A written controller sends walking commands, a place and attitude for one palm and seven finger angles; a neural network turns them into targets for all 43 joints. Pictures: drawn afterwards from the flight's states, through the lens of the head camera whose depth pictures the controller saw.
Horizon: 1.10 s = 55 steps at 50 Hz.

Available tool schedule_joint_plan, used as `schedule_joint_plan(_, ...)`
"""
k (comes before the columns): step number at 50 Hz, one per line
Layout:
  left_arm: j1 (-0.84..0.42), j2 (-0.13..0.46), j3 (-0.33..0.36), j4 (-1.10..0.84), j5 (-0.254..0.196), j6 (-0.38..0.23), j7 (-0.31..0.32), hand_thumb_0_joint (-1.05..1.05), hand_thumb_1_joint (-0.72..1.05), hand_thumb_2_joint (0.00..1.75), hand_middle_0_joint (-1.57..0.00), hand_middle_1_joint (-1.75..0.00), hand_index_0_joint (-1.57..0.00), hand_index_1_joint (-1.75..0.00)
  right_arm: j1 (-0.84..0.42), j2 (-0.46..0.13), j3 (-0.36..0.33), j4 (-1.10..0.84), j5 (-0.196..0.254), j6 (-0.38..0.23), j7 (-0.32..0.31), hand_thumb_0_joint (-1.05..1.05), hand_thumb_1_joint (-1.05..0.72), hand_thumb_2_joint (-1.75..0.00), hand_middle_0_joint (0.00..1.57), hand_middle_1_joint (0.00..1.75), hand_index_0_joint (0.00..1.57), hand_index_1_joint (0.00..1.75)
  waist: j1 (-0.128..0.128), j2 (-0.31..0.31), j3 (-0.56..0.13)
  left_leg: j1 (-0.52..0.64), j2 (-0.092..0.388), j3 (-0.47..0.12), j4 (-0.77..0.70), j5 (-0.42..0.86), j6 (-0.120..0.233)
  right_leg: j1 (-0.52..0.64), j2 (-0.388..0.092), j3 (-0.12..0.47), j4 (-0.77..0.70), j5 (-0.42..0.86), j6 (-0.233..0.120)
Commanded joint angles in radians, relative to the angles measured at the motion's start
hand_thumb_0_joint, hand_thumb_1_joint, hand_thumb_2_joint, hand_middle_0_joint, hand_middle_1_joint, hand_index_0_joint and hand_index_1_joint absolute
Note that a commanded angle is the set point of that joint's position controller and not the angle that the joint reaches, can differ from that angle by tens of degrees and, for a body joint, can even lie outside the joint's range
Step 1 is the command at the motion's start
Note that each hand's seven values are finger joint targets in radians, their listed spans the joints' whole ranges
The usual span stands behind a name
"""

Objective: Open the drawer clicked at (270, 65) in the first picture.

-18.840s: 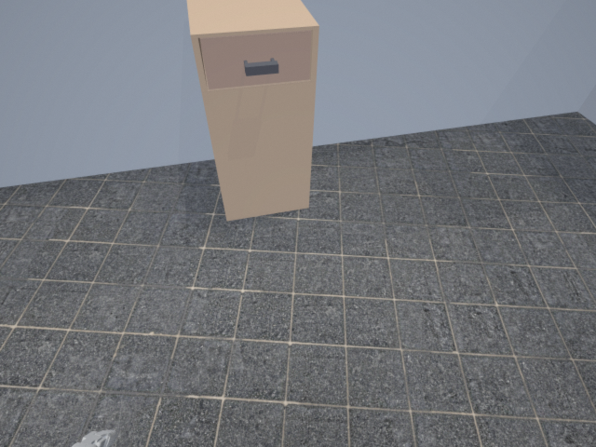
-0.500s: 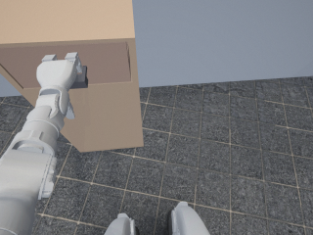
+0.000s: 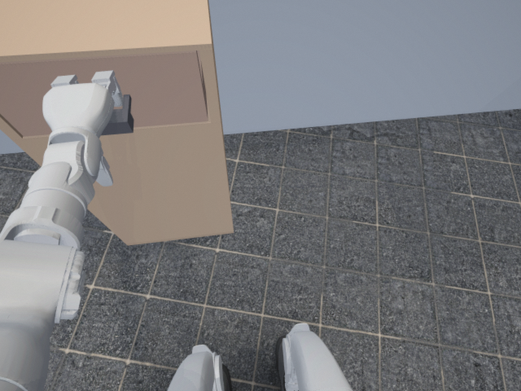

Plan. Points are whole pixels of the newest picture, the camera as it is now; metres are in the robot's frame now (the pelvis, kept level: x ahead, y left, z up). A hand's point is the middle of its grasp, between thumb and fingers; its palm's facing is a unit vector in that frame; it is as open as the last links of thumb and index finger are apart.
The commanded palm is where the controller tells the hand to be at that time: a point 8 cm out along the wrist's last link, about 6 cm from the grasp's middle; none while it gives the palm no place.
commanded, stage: lift the fingers back up to retry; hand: left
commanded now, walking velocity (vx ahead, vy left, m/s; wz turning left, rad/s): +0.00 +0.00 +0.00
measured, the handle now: (99, 112) +0.57 +0.22 +0.03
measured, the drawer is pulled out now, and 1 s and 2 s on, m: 0.00 0.00 0.00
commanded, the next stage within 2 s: re-aim the fingers above the handle in 0.68 s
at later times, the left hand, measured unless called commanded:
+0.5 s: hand (91, 124) +0.52 +0.22 +0.05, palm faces -0.06 -0.05 -1.00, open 13.5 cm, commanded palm +0.52 +0.22 +0.14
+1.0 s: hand (87, 117) +0.52 +0.22 +0.07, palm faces -0.06 -0.03 -1.00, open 13.3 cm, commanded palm +0.51 +0.22 +0.14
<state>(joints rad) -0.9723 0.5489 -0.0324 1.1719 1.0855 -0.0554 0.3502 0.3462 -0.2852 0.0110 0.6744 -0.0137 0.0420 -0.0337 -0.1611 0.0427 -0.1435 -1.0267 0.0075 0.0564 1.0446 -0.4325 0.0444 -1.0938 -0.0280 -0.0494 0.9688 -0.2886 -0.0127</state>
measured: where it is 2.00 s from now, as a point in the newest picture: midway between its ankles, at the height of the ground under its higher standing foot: outside the picture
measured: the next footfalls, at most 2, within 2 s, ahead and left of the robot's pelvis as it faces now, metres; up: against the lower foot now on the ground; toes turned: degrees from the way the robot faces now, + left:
none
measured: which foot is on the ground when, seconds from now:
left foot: down 0.00-1.00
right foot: down 0.00-1.00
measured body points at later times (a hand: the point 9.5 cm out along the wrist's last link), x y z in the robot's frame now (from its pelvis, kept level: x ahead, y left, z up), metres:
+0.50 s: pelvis +0.05 +0.01 +0.05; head +0.16 +0.00 +0.48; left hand +0.52 +0.22 +0.11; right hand +0.07 -0.27 -0.09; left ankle +0.03 +0.10 -0.66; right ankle +0.09 -0.12 -0.66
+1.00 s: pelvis +0.08 +0.00 +0.06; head +0.18 -0.02 +0.50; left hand +0.52 +0.21 +0.12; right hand +0.16 -0.26 -0.09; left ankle +0.03 +0.10 -0.66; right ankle +0.09 -0.12 -0.66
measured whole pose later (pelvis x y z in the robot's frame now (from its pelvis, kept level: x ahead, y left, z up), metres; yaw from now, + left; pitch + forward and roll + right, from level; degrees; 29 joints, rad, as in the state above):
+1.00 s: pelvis +0.08 +0.00 +0.06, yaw +1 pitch +17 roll +0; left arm -0.67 0.42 -0.05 0.92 1.07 -0.08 0.34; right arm 0.25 -0.25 -0.05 0.70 -0.03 0.11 -0.02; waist -0.05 0.06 -0.10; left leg -0.57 0.00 0.03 0.68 -0.40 0.03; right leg -0.66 -0.02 -0.06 0.66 -0.30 -0.01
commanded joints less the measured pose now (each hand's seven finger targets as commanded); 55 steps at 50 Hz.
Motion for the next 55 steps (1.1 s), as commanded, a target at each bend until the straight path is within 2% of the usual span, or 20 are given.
schedule_joint_plan(1, -0.398, 0.289, 0.048, -0.154, 0.001, 0.016, -0.003, 0.00, -0.50, 0.30, -0.30, -1.20, -0.30, -1.20, 0.145, -0.161, -0.059, -0.060, 0.004, -0.016, -0.018, 0.00, -0.90, -0.90, 0.20, 0.30, 0.20, 0.30, -0.012, 0.011, -0.400, 0.170, -0.037, -0.065, -0.209, -0.030, 0.012, 0.368, 0.046, 0.044, -0.180, -0.107, -0.008)
schedule_joint_plan(8, -0.414, 0.332, 0.102, -0.267, -0.021, -0.024, 0.017, 0.00, -0.50, 0.30, -0.30, -1.20, -0.30, -1.20, 0.137, -0.157, -0.067, -0.052, 0.000, -0.012, -0.024, 0.00, -0.90, -0.90, 0.20, 0.30, 0.20, 0.30, 0.007, 0.009, -0.459, 0.283, -0.031, -0.073, -0.261, 0.058, 0.013, 0.467, 0.050, 0.048, -0.231, -0.032, -0.008)
schedule_joint_plan(9, -0.415, 0.344, 0.111, -0.301, -0.018, -0.034, 0.023, 0.00, -0.50, 0.30, -0.30, -1.20, -0.30, -1.20, 0.145, -0.159, -0.070, -0.049, -0.002, -0.010, -0.024, 0.00, -0.90, -0.90, 0.20, 0.30, 0.20, 0.30, 0.021, 0.042, -0.494, 0.318, -0.032, -0.076, -0.269, 0.090, 0.009, 0.484, 0.050, 0.046, -0.231, -0.010, -0.010)
schedule_joint_plan(11, -0.417, 0.276, 0.074, -0.317, -0.019, -0.042, 0.035, 0.00, -0.50, 0.30, -0.30, -1.20, -0.30, -1.20, 0.139, -0.150, -0.077, -0.041, -0.002, -0.009, -0.022, 0.00, -0.90, -0.90, 0.20, 0.30, 0.20, 0.30, 0.009, 0.051, -0.456, 0.371, -0.027, -0.082, -0.291, 0.109, 0.005, 0.463, 0.053, 0.037, -0.254, 0.003, -0.012)
schedule_joint_plan(13, -0.431, 0.304, 0.105, -0.351, -0.022, -0.057, 0.051, 0.00, -0.50, 0.30, -0.30, -1.20, -0.30, -1.20, 0.132, -0.152, -0.079, -0.034, -0.006, -0.008, -0.024, 0.00, -0.90, -0.90, 0.20, 0.30, 0.20, 0.30, 0.014, 0.042, -0.471, 0.408, -0.026, -0.085, -0.303, 0.150, 0.005, 0.490, 0.053, 0.036, -0.265, 0.031, -0.014)
schedule_joint_plan(15, -0.436, 0.290, 0.100, -0.397, -0.017, -0.067, 0.068, 0.00, -0.50, 0.30, -0.30, -1.20, -0.30, -1.20, 0.135, -0.149, -0.087, -0.028, -0.010, -0.007, -0.021, 0.00, -0.90, -0.90, 0.20, 0.30, 0.20, 0.30, 0.022, 0.093, -0.504, 0.474, -0.027, -0.086, -0.313, 0.219, -0.003, 0.506, 0.054, 0.034, -0.273, 0.080, -0.017)
schedule_joint_plan(19, -0.381, 0.270, 0.112, -0.408, -0.029, -0.053, 0.084, 0.00, -0.50, 0.30, -0.30, -1.20, -0.30, -1.20, 0.119, -0.145, -0.093, -0.013, -0.012, 0.014, -0.012, 0.00, -0.90, -0.90, 0.20, 0.30, 0.20, 0.30, 0.034, 0.061, -0.474, 0.520, -0.024, -0.077, -0.333, 0.347, -0.009, 0.571, 0.056, 0.027, -0.292, 0.188, -0.018)
schedule_joint_plan(24, -0.377, 0.251, 0.110, -0.519, -0.032, -0.058, 0.096, 0.00, -0.50, 0.30, -0.30, -1.20, -0.30, -1.20, 0.084, -0.135, -0.100, -0.020, -0.011, 0.032, -0.011, 0.00, -0.90, -0.90, 0.20, 0.30, 0.20, 0.30, 0.048, 0.108, -0.493, 0.633, -0.023, -0.079, -0.359, 0.488, -0.021, 0.624, 0.057, 0.019, -0.307, 0.284, -0.023)
schedule_joint_plan(26, -0.341, 0.233, 0.108, -0.503, -0.029, -0.047, 0.097, 0.00, -0.50, 0.30, -0.30, -1.20, -0.30, -1.20, 0.074, -0.134, -0.101, -0.013, -0.010, 0.037, -0.011, 0.00, -0.90, -0.90, 0.20, 0.30, 0.20, 0.30, 0.051, 0.085, -0.457, 0.652, -0.018, -0.083, -0.364, 0.539, -0.029, 0.619, 0.060, 0.010, -0.308, 0.302, -0.024)
schedule_joint_plan(30, -0.299, 0.171, 0.079, -0.530, -0.031, -0.041, 0.096, 0.00, -0.50, 0.30, -0.30, -1.20, -0.30, -1.20, 0.069, -0.124, -0.108, -0.015, -0.012, 0.046, -0.002, 0.00, -0.90, -0.90, 0.20, 0.30, 0.20, 0.30, 0.058, 0.105, -0.473, 0.719, -0.011, -0.088, -0.356, 0.679, -0.046, 0.622, 0.060, 0.003, -0.305, 0.360, -0.022)
schedule_joint_plan(32, -0.281, 0.179, 0.096, -0.520, -0.032, -0.035, 0.094, 0.00, -0.50, 0.30, -0.30, -1.20, -0.30, -1.20, 0.063, -0.125, -0.109, -0.011, -0.014, 0.050, 0.002, 0.00, -0.90, -0.90, 0.20, 0.30, 0.20, 0.30, 0.063, 0.052, -0.450, 0.694, -0.013, -0.082, -0.361, 0.673, -0.039, 0.652, 0.060, 0.004, -0.308, 0.380, -0.020)
schedule_joint_plan(34, -0.279, 0.139, 0.065, -0.537, -0.029, -0.033, 0.089, 0.00, -0.50, 0.30, -0.30, -1.20, -0.30, -1.20, 0.059, -0.118, -0.112, -0.016, -0.014, 0.054, 0.005, 0.00, -0.90, -0.90, 0.20, 0.30, 0.20, 0.30, 0.063, 0.089, -0.470, 0.726, -0.012, -0.082, -0.357, 0.723, -0.044, 0.649, 0.058, 0.004, -0.305, 0.403, -0.021)
schedule_joint_plan(36, -0.262, 0.166, 0.092, -0.539, -0.022, -0.028, 0.089, 0.00, -0.50, 0.30, -0.30, -1.20, -0.30, -1.20, 0.054, -0.119, -0.112, -0.014, -0.016, 0.058, 0.007, 0.00, -0.90, -0.90, 0.20, 0.30, 0.20, 0.30, 0.073, 0.054, -0.472, 0.717, -0.013, -0.080, -0.358, 0.732, -0.042, 0.675, 0.057, 0.006, -0.304, 0.421, -0.020)
schedule_joint_plan(38, -0.262, 0.120, 0.062, -0.555, -0.024, -0.027, 0.081, 0.00, -0.50, 0.30, -0.30, -1.20, -0.30, -1.20, 0.044, -0.109, -0.115, -0.021, -0.017, 0.060, 0.008, 0.00, -0.90, -0.90, 0.20, 0.30, 0.20, 0.30, 0.066, 0.060, -0.478, 0.734, -0.013, -0.077, -0.355, 0.766, -0.042, 0.680, 0.056, 0.007, -0.308, 0.448, -0.021)
schedule_joint_plan(40, -0.221, 0.106, 0.057, -0.522, -0.024, -0.016, 0.077, 0.00, -0.50, 0.30, -0.30, -1.20, -0.30, -1.20, 0.043, -0.107, -0.115, -0.016, -0.015, 0.063, 0.011, 0.00, -0.90, -0.90, 0.20, 0.30, 0.20, 0.30, 0.071, 0.040, -0.454, 0.717, -0.016, -0.072, -0.361, 0.735, -0.038, 0.686, 0.057, 0.007, -0.312, 0.438, -0.018)
schedule_joint_plan(41, -0.242, 0.146, 0.080, -0.521, -0.022, -0.015, 0.076, 0.00, -0.50, 0.30, -0.30, -1.20, -0.30, -1.20, 0.038, -0.112, -0.111, -0.013, -0.014, 0.063, 0.008, 0.00, -0.90, -0.90, 0.20, 0.30, 0.20, 0.30, 0.069, 0.027, -0.438, 0.694, -0.020, -0.066, -0.366, 0.700, -0.033, 0.700, 0.055, 0.013, -0.315, 0.444, -0.019)
schedule_joint_plan(47, -0.209, 0.148, 0.083, -0.507, -0.021, -0.022, 0.057, 0.00, -0.50, 0.30, -0.30, -1.20, -0.30, -1.20, 0.026, -0.106, -0.110, -0.023, -0.012, 0.063, 0.005, 0.00, -0.90, -0.90, 0.20, 0.30, 0.20, 0.30, 0.078, -0.004, -0.441, 0.641, -0.036, -0.049, -0.382, 0.617, -0.016, 0.766, 0.049, 0.023, -0.319, 0.468, -0.019)
schedule_joint_plan(52, -0.195, 0.181, 0.107, -0.505, -0.017, -0.036, 0.053, 0.00, -0.50, 0.30, -0.30, -1.20, -0.30, -1.20, 0.024, -0.107, -0.111, -0.026, -0.011, 0.060, 0.003, 0.00, -0.90, -0.90, 0.20, 0.30, 0.20, 0.30, 0.091, 0.013, -0.445, 0.615, -0.043, -0.042, -0.389, 0.578, -0.013, 0.787, 0.047, 0.031, -0.317, 0.465, -0.021)
schedule_joint_plan(54, -0.218, 0.171, 0.095, -0.497, -0.017, -0.038, 0.053, 0.00, -0.50, 0.30, -0.30, -1.20, -0.30, -1.20, 0.028, -0.109, -0.113, -0.022, -0.009, 0.057, 0.002, 0.00, -0.90, -0.90, 0.20, 0.30, 0.20, 0.30, 0.073, 0.010, -0.423, 0.613, -0.041, -0.042, -0.389, 0.559, -0.012, 0.769, 0.047, 0.030, -0.322, 0.453, -0.019)
schedule_joint_plan(55, -0.193, 0.185, 0.110, -0.474, -0.019, -0.034, 0.052, 0.00, -0.50, 0.30, -0.30, -1.20, -0.30, -1.20, 0.029, -0.113, -0.112, -0.019, -0.009, 0.058, 0.002, 0.00, -0.90, -0.90, 0.20, 0.30, 0.20, 0.30, 0.086, -0.001, -0.418, 0.600, -0.043, -0.042, -0.394, 0.538, -0.012, 0.771, 0.048, 0.030, -0.323, 0.430, -0.020)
